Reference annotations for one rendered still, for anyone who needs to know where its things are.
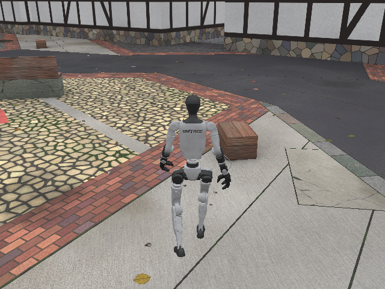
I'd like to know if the right robot forearm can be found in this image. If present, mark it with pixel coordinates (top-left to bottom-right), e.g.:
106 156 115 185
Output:
216 146 229 175

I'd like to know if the robot left hand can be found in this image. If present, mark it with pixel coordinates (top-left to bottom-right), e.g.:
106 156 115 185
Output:
160 161 174 172

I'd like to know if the robot right hand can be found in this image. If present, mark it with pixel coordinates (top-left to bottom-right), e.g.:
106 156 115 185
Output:
217 173 231 190

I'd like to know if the robot left upper arm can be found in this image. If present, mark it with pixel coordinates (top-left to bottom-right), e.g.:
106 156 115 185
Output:
164 121 180 153

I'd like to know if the humanoid robot head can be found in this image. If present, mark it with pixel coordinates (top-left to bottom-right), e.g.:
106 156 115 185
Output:
183 95 203 123

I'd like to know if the left robot forearm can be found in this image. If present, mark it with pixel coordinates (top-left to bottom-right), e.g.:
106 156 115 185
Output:
160 144 170 164

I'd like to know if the robot right upper arm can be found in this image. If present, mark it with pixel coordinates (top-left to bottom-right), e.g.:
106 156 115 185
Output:
205 121 221 155

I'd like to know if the left robot foot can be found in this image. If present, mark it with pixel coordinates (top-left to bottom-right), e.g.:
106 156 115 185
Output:
174 246 185 257

